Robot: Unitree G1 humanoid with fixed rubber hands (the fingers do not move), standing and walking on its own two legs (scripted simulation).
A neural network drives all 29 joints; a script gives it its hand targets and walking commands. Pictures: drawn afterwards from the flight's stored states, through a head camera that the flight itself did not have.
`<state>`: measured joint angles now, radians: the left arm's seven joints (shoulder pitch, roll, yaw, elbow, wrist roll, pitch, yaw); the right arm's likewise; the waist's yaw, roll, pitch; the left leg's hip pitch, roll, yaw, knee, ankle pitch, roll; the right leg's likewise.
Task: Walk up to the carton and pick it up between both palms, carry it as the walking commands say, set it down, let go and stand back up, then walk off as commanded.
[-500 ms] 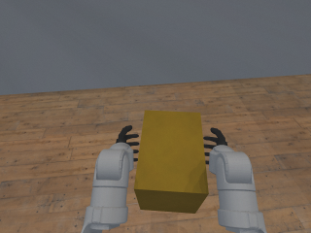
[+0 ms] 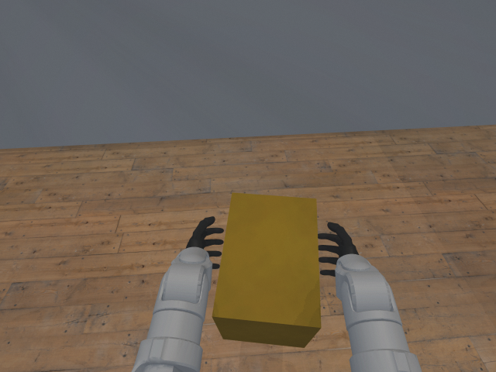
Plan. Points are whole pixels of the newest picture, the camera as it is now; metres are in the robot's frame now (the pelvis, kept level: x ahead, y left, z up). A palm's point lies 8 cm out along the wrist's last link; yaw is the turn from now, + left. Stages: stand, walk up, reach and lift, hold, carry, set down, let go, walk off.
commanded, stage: hold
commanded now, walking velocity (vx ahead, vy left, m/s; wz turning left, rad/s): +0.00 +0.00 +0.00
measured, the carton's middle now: (268, 270) +0.33 +0.00 -0.05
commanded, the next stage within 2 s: set down in 0.54 s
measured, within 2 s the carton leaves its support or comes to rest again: neither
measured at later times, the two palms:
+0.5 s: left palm (203, 243) +0.31 +0.11 +0.07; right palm (356, 244) +0.32 -0.14 +0.07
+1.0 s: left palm (207, 255) +0.33 +0.11 +0.01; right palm (348, 259) +0.33 -0.15 +0.00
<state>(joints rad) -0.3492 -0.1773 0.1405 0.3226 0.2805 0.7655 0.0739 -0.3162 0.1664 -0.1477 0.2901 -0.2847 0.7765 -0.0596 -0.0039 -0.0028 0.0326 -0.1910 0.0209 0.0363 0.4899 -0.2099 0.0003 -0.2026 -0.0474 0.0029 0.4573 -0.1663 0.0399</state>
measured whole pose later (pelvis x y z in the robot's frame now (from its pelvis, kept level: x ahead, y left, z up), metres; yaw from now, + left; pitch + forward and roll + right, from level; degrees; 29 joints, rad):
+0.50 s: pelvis +0.01 -0.02 +0.00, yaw +2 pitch -10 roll +0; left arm -0.46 -0.22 0.32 0.50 0.38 0.71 0.04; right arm -0.45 0.21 -0.31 0.49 -0.34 0.73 -0.09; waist -0.01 -0.01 0.01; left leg -0.05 -0.01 -0.09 0.42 -0.20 -0.02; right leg -0.07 0.02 0.08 0.43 -0.19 0.01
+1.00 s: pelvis +0.02 -0.01 +0.00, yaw +2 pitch -1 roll +0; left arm -0.41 -0.20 0.28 0.58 0.36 0.53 0.04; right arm -0.40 0.20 -0.33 0.55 -0.37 0.54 -0.02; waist -0.02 -0.01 0.01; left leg -0.23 -0.03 -0.10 0.46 -0.21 -0.01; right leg -0.24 0.02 0.09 0.45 -0.19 0.02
